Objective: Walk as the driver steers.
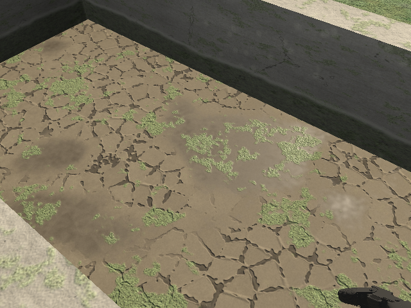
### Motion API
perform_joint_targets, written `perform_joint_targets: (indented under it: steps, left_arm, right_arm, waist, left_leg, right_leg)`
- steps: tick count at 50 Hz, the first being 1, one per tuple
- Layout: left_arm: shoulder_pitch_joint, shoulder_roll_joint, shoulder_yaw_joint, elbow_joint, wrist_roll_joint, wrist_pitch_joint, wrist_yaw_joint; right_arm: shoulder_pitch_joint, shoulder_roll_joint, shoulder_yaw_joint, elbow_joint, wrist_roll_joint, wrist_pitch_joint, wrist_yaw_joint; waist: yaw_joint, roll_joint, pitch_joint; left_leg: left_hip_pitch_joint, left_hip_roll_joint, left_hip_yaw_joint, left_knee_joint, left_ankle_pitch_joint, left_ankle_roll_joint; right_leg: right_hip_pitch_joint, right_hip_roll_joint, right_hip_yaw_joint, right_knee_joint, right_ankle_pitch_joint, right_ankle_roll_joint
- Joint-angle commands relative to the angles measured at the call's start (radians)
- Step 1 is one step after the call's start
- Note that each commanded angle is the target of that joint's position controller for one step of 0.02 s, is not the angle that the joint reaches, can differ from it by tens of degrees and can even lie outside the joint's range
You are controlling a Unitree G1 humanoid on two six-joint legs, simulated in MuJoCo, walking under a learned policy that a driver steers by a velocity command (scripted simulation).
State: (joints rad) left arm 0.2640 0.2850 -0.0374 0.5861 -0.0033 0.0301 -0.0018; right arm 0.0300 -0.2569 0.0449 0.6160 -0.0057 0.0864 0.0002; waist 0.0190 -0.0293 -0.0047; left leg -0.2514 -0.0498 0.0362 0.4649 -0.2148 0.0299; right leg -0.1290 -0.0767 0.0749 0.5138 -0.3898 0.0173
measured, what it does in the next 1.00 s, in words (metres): stands, turning right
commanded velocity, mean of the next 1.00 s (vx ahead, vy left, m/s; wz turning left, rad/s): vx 0.45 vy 0.00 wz -0.53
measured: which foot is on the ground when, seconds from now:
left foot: down 0.00-1.00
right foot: down 0.00-1.00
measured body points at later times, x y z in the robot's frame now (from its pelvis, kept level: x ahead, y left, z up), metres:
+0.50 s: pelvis -0.01 -0.02 -0.01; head +0.00 -0.03 +0.44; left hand +0.27 +0.14 -0.04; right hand +0.15 -0.32 -0.06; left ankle +0.02 +0.11 -0.74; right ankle -0.07 -0.16 -0.74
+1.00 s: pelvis +0.00 +0.00 -0.02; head +0.01 -0.01 +0.43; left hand +0.25 +0.15 -0.10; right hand +0.08 -0.30 -0.08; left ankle +0.01 +0.09 -0.74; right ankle -0.07 -0.14 -0.73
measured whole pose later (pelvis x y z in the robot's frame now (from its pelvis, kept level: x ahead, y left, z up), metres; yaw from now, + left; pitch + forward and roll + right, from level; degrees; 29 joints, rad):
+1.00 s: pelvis +0.00 +0.00 -0.02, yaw -29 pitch +2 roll +1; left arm 0.25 0.27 -0.02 0.47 0.01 0.09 0.02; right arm 0.13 -0.23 0.03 0.50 -0.07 0.02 -0.03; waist 0.03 -0.01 0.00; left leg -0.29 0.02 0.15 0.67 -0.39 0.03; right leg -0.35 0.13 0.35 0.72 -0.39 0.03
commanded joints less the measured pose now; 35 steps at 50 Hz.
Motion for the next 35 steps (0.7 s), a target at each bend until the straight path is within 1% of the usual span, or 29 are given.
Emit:
perform_joint_targets:
  steps: [1,2,3,4,5,6,7,9,11,12,15,16,18,19,21,23,24,25,26,27,30,31,32,33,34,35]
  left_arm:
    - [-0.008,0.076,0.021,-0.122,0.0,-0.021,0.016]
    - [-0.013,0.083,0.024,-0.133,0.001,-0.021,0.017]
    - [-0.073,0.079,0.016,-0.176,0.012,-0.018,0.007]
    - [-0.068,0.097,0.02,-0.191,0.017,-0.013,0.003]
    - [-0.07,0.113,0.023,-0.208,0.016,-0.007,0.0]
    - [-0.081,0.122,0.024,-0.224,0.015,0.0,-0.002]
    - [-0.105,0.126,0.021,-0.242,0.014,0.009,0.0]
    - [-0.114,0.134,0.021,-0.259,0.019,0.023,0.003]
    - [-0.132,0.136,0.019,-0.273,0.022,0.03,0.004]
    - [-0.144,0.132,0.017,-0.274,0.019,0.027,0.004]
    - [-0.178,0.131,0.014,-0.289,0.014,0.019,0.0]
    - [-0.168,0.131,0.011,-0.291,0.019,0.016,0.001]
    - [-0.188,0.135,0.012,-0.298,0.016,0.009,-0.003]
    - [-0.186,0.137,0.014,-0.298,0.016,0.006,-0.007]
    - [-0.193,0.135,0.016,-0.302,0.014,0.006,-0.009]
    - [-0.2,0.136,0.019,-0.305,0.009,0.005,-0.012]
    - [-0.203,0.144,0.021,-0.306,0.01,0.006,-0.012]
    - [-0.204,0.143,0.023,-0.307,0.009,0.006,-0.013]
    - [-0.201,0.151,0.028,-0.306,0.009,0.012,-0.017]
    - [-0.202,0.148,0.029,-0.307,0.007,0.014,-0.018]
    - [-0.182,0.138,0.033,-0.296,0.002,0.014,-0.019]
    - [-0.123,0.136,0.044,-0.26,-0.016,0.012,-0.009]
    - [-0.126,0.125,0.043,-0.259,-0.021,0.012,-0.008]
    - [-0.104,0.112,0.045,-0.249,-0.024,0.008,-0.007]
    - [-0.099,0.105,0.048,-0.24,-0.026,0.007,-0.005]
    - [-0.107,0.102,0.051,-0.234,-0.025,0.009,-0.003]
  right_arm:
    - [-0.086,-0.126,-0.043,-0.103,0.007,-0.019,-0.021]
    - [-0.078,-0.127,-0.045,-0.109,0.009,-0.024,-0.024]
    - [-0.105,-0.096,-0.036,-0.132,0.002,-0.042,-0.017]
    - [-0.084,-0.102,-0.039,-0.137,-0.011,-0.054,-0.015]
    - [-0.075,-0.112,-0.042,-0.143,-0.019,-0.066,-0.014]
    - [-0.08,-0.118,-0.043,-0.154,-0.025,-0.075,-0.012]
    - [-0.1,-0.118,-0.04,-0.171,-0.035,-0.087,-0.012]
    - [-0.108,-0.125,-0.038,-0.187,-0.042,-0.097,-0.014]
    - [-0.107,-0.126,-0.035,-0.198,-0.046,-0.102,-0.014]
    - [-0.094,-0.119,-0.032,-0.201,-0.05,-0.103,-0.017]
    - [-0.085,-0.124,-0.033,-0.208,-0.049,-0.106,-0.022]
    - [-0.051,-0.144,-0.04,-0.202,-0.059,-0.1,-0.026]
    - [-0.044,-0.139,-0.042,-0.205,-0.057,-0.096,-0.032]
    - [-0.049,-0.127,-0.038,-0.21,-0.057,-0.095,-0.035]
    - [-0.045,-0.13,-0.042,-0.213,-0.054,-0.092,-0.039]
    - [-0.04,-0.132,-0.045,-0.213,-0.053,-0.091,-0.042]
    - [-0.036,-0.131,-0.043,-0.215,-0.056,-0.092,-0.045]
    - [-0.033,-0.131,-0.044,-0.216,-0.057,-0.091,-0.047]
    - [-0.014,-0.141,-0.049,-0.208,-0.054,-0.088,-0.041]
    - [-0.009,-0.141,-0.051,-0.206,-0.055,-0.086,-0.04]
    - [0.012,-0.14,-0.057,-0.196,-0.053,-0.079,-0.044]
    - [0.048,-0.155,-0.066,-0.18,-0.039,-0.069,-0.057]
    - [0.036,-0.16,-0.069,-0.18,-0.03,-0.063,-0.064]
    - [0.03,-0.169,-0.074,-0.174,-0.023,-0.059,-0.071]
    - [0.041,-0.17,-0.077,-0.168,-0.017,-0.056,-0.077]
    - [0.07,-0.165,-0.079,-0.16,-0.016,-0.055,-0.082]
  waist:
    - [-0.008,0.072,-0.098]
    - [-0.015,0.064,-0.096]
    - [-0.029,0.022,-0.063]
    - [-0.038,-0.007,-0.102]
    - [-0.039,-0.02,-0.122]
    - [-0.036,-0.024,-0.129]
    - [-0.032,-0.03,-0.12]
    - [-0.022,-0.016,-0.134]
    - [-0.018,-0.006,-0.148]
    - [-0.018,-0.008,-0.155]
    - [-0.02,-0.002,-0.156]
    - [-0.024,-0.003,-0.148]
    - [-0.026,-0.016,-0.139]
    - [-0.022,-0.019,-0.134]
    - [-0.02,-0.01,-0.138]
    - [-0.018,-0.014,-0.135]
    - [-0.018,-0.023,-0.126]
    - [-0.017,-0.023,-0.124]
    - [-0.021,-0.017,-0.115]
    - [-0.02,-0.012,-0.11]
    - [-0.015,0.006,-0.116]
    - [-0.002,0.012,-0.156]
    - [0.003,0.041,-0.113]
    - [0.017,0.06,-0.096]
    - [0.012,0.072,-0.073]
    - [-0.009,0.069,-0.054]
  left_leg:
    - [0.218,0.148,-0.141,-0.012,0.167,0.063]
    - [0.207,0.145,-0.12,0.004,0.176,0.057]
    - [0.186,0.135,-0.076,0.071,0.318,0.049]
    - [0.188,0.117,-0.042,0.115,0.353,0.039]
    - [0.176,0.111,-0.02,0.142,0.365,0.026]
    - [0.156,0.11,-0.001,0.156,0.365,0.013]
    - [0.135,0.114,0.011,0.164,0.382,-0.005]
    - [0.12,0.119,0.03,0.165,0.384,-0.023]
    - [0.128,0.133,0.041,0.158,0.382,-0.029]
    - [0.135,0.146,0.047,0.147,0.353,-0.025]
    - [0.155,0.166,0.062,0.135,0.289,-0.023]
    - [0.163,0.173,0.069,0.151,0.272,-0.016]
    - [0.172,0.179,0.079,0.153,0.23,-0.012]
    - [0.179,0.176,0.085,0.156,0.201,-0.013]
    - [0.18,0.181,0.095,0.153,0.172,-0.015]
    - [0.184,0.183,0.108,0.153,0.13,-0.016]
    - [0.185,0.185,0.114,0.157,0.113,-0.016]
    - [0.188,0.184,0.121,0.159,0.095,-0.017]
    - [0.202,0.187,0.116,0.154,0.053,-0.013]
    - [0.207,0.191,0.122,0.15,0.037,-0.011]
    - [0.227,0.209,0.139,0.138,0.002,-0.004]
    - [0.218,0.234,0.139,0.096,-0.168,0.006]
    - [0.184,0.256,0.129,0.058,-0.234,0.012]
    - [0.167,0.281,0.126,0.032,-0.291,0.019]
    - [0.141,0.297,0.127,0.021,-0.324,0.023]
    - [0.106,0.302,0.127,0.016,-0.349,0.025]
  right_leg:
    - [-0.218,0.027,-0.006,0.006,0.139,-0.073]
    - [-0.226,0.029,0.006,0.021,0.166,-0.074]
    - [-0.24,0.027,0.03,0.011,0.318,-0.068]
    - [-0.218,0.024,0.059,0.017,0.387,-0.071]
    - [-0.197,0.02,0.083,0.022,0.439,-0.075]
    - [-0.184,0.02,0.103,0.025,0.474,-0.08]
    - [-0.182,0.02,0.121,0.03,0.513,-0.088]
    - [-0.163,0.025,0.144,0.037,0.552,-0.095]
    - [-0.162,0.034,0.156,0.045,0.568,-0.092]
    - [-0.166,0.035,0.163,0.055,0.544,-0.084]
    - [-0.204,0.044,0.179,0.053,0.497,-0.077]
    - [-0.238,0.045,0.182,0.044,0.459,-0.071]
    - [-0.276,0.051,0.195,0.041,0.434,-0.071]
    - [-0.29,0.058,0.199,0.033,0.426,-0.066]
    - [-0.3,0.066,0.208,0.038,0.422,-0.066]
    - [-0.316,0.075,0.216,0.04,0.423,-0.068]
    - [-0.331,0.079,0.224,0.033,0.424,-0.072]
    - [-0.341,0.083,0.231,0.031,0.425,-0.075]
    - [-0.362,0.091,0.241,0.022,0.403,-0.077]
    - [-0.375,0.096,0.238,0.025,0.397,-0.075]
    - [-0.388,0.118,0.216,0.051,0.407,-0.067]
    - [-0.356,0.121,0.196,0.088,0.266,-0.063]
    - [-0.372,0.134,0.163,0.118,0.244,-0.057]
    - [-0.38,0.14,0.137,0.144,0.227,-0.05]
    - [-0.383,0.144,0.115,0.167,0.224,-0.049]
    - [-0.367,0.143,0.096,0.185,0.218,-0.051]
